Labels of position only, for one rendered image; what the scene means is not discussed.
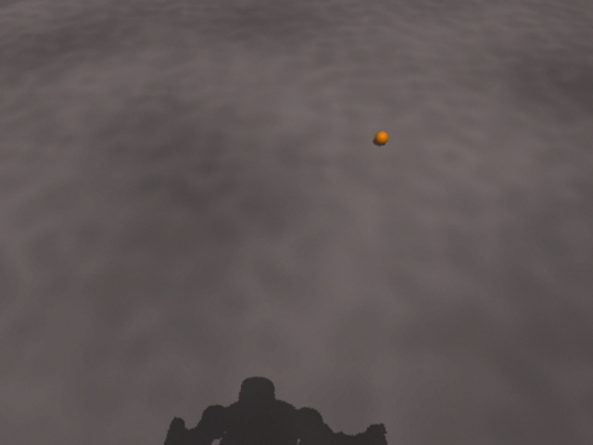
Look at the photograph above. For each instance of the ball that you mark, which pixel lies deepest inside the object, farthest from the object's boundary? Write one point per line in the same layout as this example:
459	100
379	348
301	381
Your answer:
381	138

